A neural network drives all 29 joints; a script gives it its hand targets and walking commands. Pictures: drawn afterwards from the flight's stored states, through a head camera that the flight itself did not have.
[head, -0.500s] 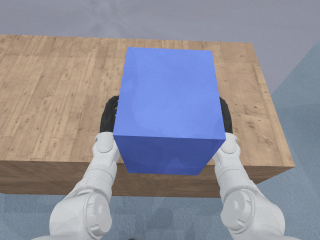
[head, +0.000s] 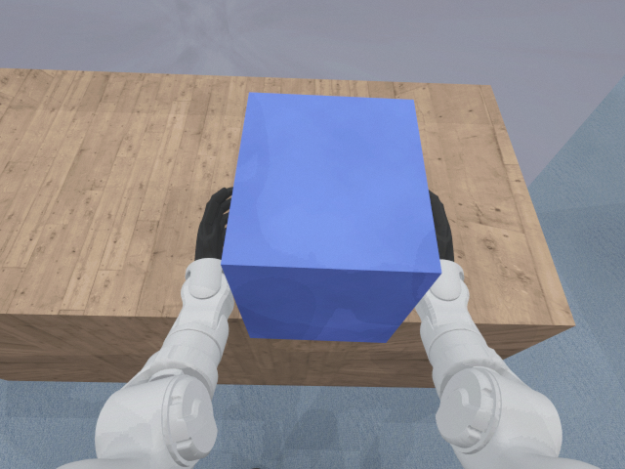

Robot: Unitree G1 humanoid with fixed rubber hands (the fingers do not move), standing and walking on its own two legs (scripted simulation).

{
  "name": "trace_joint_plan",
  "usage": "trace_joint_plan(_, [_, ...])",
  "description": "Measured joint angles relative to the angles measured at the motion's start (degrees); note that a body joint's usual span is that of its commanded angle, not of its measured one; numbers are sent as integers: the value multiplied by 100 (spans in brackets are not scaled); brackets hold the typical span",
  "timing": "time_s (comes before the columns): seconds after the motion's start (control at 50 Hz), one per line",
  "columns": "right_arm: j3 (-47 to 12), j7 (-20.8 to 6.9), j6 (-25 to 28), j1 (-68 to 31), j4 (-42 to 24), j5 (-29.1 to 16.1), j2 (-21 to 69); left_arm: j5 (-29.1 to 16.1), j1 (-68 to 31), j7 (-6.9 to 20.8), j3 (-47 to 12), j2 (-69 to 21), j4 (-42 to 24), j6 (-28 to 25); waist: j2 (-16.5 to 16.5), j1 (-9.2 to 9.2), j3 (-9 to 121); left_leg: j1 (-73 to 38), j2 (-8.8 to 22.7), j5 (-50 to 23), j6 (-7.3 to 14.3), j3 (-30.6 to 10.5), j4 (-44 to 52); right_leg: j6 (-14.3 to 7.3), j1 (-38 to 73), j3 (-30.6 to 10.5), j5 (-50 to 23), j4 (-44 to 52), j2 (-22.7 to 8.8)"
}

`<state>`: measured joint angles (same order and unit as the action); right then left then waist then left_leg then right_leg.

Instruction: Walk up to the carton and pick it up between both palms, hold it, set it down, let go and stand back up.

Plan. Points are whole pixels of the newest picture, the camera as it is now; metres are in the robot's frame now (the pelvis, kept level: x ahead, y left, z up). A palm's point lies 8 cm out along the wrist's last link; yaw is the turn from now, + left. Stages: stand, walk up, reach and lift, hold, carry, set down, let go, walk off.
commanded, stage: reach and lift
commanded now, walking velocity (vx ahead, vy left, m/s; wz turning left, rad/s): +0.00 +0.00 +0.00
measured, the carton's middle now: (324, 229) +0.44 +0.00 +0.00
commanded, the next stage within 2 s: none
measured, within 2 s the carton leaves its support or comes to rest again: leaves its support in 0.88 s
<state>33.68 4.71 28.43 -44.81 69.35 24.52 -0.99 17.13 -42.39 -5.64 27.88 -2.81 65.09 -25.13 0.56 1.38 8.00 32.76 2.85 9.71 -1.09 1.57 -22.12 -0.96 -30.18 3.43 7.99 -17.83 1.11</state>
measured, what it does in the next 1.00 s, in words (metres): stands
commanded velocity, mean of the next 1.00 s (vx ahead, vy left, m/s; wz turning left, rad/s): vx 0.00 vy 0.00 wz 0.00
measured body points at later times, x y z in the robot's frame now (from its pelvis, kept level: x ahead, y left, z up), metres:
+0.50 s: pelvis -0.02 +0.00 -0.01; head +0.09 +0.01 +0.43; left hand +0.40 +0.15 +0.00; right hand +0.42 -0.15 +0.01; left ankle -0.02 +0.13 -0.74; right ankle -0.02 -0.11 -0.74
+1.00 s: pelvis -0.01 +0.00 -0.01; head +0.04 +0.00 +0.44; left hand +0.38 +0.16 +0.00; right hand +0.40 -0.15 +0.03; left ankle -0.02 +0.13 -0.74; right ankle -0.02 -0.11 -0.74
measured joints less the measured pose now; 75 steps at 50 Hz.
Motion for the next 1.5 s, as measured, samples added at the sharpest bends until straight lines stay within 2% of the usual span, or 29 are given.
trace_joint_plan(0.28, [-399, 200, 541, -137, 506, -321, -261, -353, -110, -90, -270, 38, 215, -334, -51, 7, 238, 422, -4, -138, 13, -22, -22, 2, -387, 24, -164, 36, -3])
trace_joint_plan(0.52, [-760, 266, 614, -309, 970, -653, -442, -830, -218, -178, -610, 144, 586, -408, -29, 34, 460, 719, 15, -137, 20, -18, -177, -6, -692, 18, -163, -127, 7])
trace_joint_plan(0.74, [-1492, 320, 223, -317, 1129, -1207, -531, -1616, -212, -254, -1198, 270, 974, -289, 55, 17, 678, 861, 49, 47, 21, -40, -516, -11, -827, 33, 14, -453, 29])
trace_joint_plan(0.94, [-2454, 331, -550, -65, 620, -1912, -459, -2218, 209, -389, -1811, 361, 815, -5, 190, -108, 843, 735, 67, 293, 12, -120, -876, 3, -644, 99, 244, -743, 39])
trace_joint_plan(1.14, [-3183, 406, -1520, 358, -483, -2627, -390, -2540, 822, -506, -2301, 490, -271, 795, 373, -297, 868, 411, 1, 379, 15, -269, -1058, 23, -235, 234, 369, -882, -18])
trace_joint_plan(1.28, [-3175, 472, -2468, 294, -1231, -3033, -493, -2552, 555, -560, -2447, 622, -1026, 1946, 280, -367, 766, 64, -81, 297, 46, -315, -1003, 35, 96, 283, 370, -926, -95])
trace_joint_plan(1.4, [-2877, 469, -3349, -153, -1409, -3229, -604, -2179, -25, -525, -2101, 600, -1416, 3154, 11, -378, 571, -439, -115, 132, 54, -284, -716, 35, 546, 255, 254, -737, -123])
trace_joint_plan(1.5, [-2483, 431, -3715, -647, -1145, -3099, -577, -1582, -430, -321, -1441, 488, -1490, 3742, -164, -370, 302, -1042, -126, -22, 50, -217, -351, 41, 1099, 194, 109, -428, -126])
